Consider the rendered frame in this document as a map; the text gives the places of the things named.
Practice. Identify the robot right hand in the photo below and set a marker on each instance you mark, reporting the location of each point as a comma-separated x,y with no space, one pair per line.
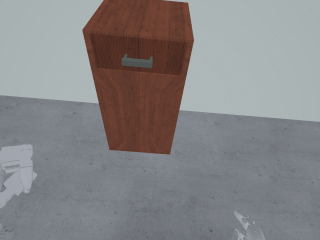
252,232

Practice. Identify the drawer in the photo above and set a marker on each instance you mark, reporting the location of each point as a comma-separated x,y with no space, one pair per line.
108,50

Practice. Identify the robot left hand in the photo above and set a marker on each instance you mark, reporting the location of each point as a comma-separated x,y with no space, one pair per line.
16,160

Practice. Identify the handle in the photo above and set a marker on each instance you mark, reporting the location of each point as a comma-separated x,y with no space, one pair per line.
135,62

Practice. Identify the cabinet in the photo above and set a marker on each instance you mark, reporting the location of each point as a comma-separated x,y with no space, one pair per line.
140,109

